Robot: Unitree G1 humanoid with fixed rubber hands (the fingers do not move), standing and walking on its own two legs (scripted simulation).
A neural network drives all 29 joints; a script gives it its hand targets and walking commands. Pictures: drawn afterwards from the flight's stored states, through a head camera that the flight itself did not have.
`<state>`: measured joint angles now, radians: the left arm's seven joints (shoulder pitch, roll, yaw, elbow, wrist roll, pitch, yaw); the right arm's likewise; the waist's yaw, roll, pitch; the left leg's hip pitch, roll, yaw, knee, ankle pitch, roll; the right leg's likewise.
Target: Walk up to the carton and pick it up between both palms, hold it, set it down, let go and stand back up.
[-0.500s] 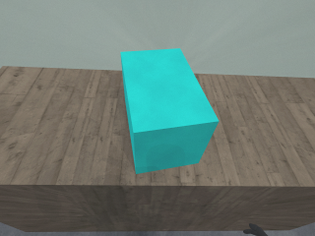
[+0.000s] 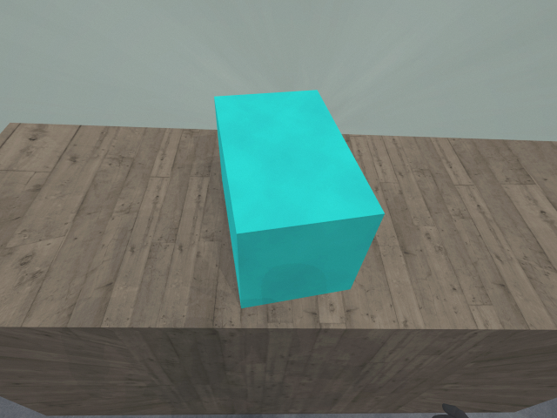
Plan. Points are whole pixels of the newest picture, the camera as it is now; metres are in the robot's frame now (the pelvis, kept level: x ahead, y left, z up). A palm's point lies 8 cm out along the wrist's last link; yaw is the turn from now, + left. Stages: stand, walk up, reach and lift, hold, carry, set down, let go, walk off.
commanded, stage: stand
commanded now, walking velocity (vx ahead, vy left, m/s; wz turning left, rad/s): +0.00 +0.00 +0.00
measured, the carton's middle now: (281, 192) +0.48 +0.04 +0.03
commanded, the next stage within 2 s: none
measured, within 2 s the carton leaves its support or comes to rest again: neither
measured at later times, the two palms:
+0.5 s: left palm out of the picture +0.00 +0.29 -0.13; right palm out of the picture +0.11 -0.28 -0.11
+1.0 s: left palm out of the picture +0.00 +0.29 -0.12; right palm out of the picture +0.10 -0.28 -0.11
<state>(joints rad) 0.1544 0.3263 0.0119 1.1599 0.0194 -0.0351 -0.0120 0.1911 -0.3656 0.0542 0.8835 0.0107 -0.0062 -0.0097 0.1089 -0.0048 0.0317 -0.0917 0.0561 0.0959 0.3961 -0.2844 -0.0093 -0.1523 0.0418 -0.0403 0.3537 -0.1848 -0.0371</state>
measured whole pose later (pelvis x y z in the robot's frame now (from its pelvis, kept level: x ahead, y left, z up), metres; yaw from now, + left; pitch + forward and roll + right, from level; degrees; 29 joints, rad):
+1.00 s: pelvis -0.01 +0.00 +0.00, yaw +0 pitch -2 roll -1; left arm 0.15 0.33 0.00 1.19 0.02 -0.03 -0.01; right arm 0.19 -0.37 0.05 0.93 0.01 -0.02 -0.01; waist 0.11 0.02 0.03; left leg -0.08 0.06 0.10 0.39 -0.27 -0.01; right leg -0.14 0.04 -0.04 0.35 -0.17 -0.04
